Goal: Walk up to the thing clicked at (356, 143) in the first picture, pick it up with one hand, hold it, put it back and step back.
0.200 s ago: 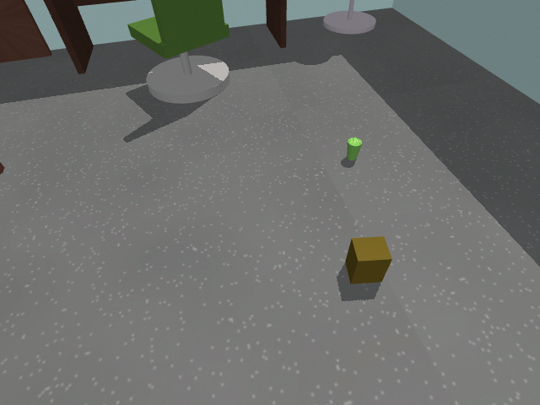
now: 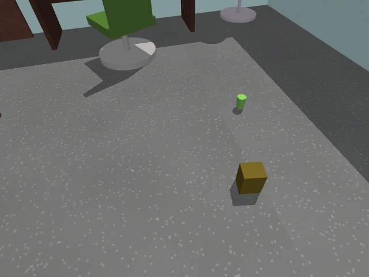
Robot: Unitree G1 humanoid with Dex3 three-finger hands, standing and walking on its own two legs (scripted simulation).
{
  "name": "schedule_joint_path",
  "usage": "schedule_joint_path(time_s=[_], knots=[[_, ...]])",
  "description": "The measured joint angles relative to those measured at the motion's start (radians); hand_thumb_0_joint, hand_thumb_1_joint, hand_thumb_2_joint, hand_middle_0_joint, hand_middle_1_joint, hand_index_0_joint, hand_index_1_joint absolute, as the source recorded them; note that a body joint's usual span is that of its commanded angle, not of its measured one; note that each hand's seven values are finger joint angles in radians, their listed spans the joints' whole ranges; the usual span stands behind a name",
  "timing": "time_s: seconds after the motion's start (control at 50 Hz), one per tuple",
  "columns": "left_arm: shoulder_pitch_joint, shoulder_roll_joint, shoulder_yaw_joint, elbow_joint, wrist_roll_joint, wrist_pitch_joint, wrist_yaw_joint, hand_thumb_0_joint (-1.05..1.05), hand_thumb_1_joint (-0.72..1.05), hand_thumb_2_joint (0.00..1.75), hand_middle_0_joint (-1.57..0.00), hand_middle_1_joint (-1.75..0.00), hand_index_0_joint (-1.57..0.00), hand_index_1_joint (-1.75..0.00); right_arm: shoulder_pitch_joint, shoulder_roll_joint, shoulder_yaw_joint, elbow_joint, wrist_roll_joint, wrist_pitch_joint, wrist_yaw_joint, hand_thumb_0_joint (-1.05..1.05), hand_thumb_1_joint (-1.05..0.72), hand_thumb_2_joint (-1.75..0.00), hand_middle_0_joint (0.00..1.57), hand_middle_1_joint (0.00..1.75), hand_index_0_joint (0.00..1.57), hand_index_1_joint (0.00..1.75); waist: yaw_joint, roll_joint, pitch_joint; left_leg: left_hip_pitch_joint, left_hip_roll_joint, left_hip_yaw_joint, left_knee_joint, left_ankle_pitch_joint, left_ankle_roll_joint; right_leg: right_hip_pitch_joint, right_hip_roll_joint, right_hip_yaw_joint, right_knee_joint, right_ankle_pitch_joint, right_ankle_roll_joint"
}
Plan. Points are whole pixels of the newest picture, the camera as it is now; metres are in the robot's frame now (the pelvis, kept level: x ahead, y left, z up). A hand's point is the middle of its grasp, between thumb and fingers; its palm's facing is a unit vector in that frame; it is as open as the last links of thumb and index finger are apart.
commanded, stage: stand
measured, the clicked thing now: (240, 102) +1.53 -0.42 -0.72
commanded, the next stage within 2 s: walk up in 0.92 s
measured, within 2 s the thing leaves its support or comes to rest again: neither
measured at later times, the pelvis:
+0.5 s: pelvis +0.01 +0.00 +0.00, yaw +0 degrees
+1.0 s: pelvis +0.01 +0.01 -0.01, yaw -5 degrees
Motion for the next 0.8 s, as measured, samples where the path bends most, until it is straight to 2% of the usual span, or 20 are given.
schedule_joint_path(time_s=[0.8], knots=[[-0.002, -0.002, 0.004, 0.001, -0.001, 0.005, 0.001, 0.0, 0.91, 0.9, -0.21, -0.3, -0.21, -0.3, -0.007, -0.004, 0.002, -0.001, 0.001, -0.002, -0.005, 0.0, -0.9, -0.9, 0.2, 0.3, 0.21, 0.3, 0.003, 0.002, 0.0, 0.023, -0.008, 0.002, -0.022, -0.009, 0.005, 0.02, -0.008, 0.002, -0.016, -0.012, 0.007]])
